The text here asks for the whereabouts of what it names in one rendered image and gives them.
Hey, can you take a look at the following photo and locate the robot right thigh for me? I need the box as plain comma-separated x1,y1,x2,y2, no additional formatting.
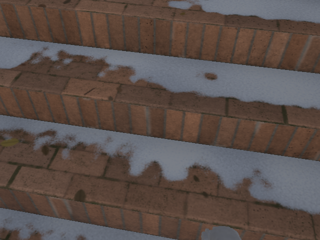
201,226,242,240

